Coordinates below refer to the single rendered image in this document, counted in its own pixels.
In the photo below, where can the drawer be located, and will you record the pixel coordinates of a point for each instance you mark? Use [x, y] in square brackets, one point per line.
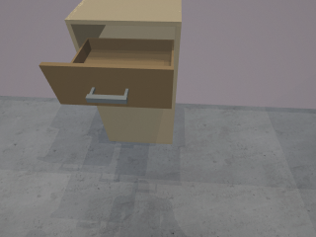
[143, 66]

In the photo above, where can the handle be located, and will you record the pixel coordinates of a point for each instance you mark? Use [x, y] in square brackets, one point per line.
[107, 99]

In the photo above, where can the cabinet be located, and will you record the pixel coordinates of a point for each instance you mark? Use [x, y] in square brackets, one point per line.
[139, 20]

